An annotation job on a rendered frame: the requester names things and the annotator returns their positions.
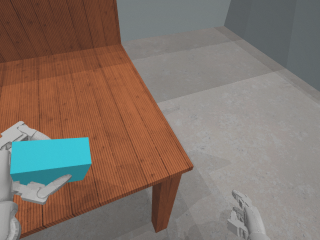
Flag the right robot hand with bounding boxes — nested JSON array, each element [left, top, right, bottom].
[[227, 190, 267, 240]]

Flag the left robot hand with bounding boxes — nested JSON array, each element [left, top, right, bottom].
[[0, 121, 72, 205]]

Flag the table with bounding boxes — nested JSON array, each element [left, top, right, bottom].
[[0, 0, 194, 239]]

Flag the robot left forearm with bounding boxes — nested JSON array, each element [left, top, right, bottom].
[[0, 201, 22, 240]]

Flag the sponge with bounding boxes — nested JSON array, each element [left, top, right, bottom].
[[10, 137, 92, 186]]

